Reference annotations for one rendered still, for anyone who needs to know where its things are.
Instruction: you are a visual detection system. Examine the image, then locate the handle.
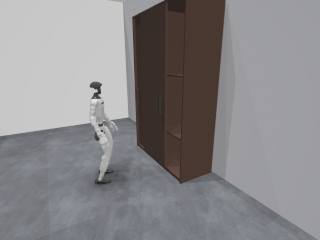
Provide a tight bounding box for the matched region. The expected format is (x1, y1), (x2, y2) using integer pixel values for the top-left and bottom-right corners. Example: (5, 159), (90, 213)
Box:
(136, 88), (139, 103)
(158, 95), (163, 114)

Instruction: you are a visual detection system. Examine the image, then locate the robot right forearm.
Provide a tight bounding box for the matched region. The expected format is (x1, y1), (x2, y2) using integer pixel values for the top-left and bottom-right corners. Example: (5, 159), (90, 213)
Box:
(90, 117), (104, 138)

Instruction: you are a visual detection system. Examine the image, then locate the left robot hand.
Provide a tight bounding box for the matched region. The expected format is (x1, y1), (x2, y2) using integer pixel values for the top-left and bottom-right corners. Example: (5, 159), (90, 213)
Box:
(108, 121), (118, 132)

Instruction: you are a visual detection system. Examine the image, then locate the robot right upper arm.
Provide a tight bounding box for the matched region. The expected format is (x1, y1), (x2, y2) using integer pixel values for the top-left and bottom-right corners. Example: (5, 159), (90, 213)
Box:
(89, 99), (98, 121)

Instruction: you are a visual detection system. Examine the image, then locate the right robot hand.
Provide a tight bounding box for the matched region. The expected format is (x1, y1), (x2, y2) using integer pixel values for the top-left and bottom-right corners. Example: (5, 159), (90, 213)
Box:
(99, 136), (111, 152)

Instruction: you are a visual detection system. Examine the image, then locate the wardrobe door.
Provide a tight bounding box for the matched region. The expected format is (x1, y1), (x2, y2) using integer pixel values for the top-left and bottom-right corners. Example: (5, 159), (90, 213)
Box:
(140, 2), (168, 167)
(135, 17), (144, 147)

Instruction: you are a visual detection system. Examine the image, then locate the robot head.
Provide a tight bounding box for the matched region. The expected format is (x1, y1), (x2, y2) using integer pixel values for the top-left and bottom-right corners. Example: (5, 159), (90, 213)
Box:
(90, 81), (102, 99)

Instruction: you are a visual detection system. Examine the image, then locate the right robot shin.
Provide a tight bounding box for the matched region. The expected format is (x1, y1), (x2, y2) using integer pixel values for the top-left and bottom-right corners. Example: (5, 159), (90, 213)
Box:
(98, 156), (110, 181)

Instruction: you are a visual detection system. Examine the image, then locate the robot left forearm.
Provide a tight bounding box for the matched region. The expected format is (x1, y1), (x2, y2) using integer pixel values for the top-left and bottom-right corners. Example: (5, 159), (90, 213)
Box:
(104, 111), (111, 124)

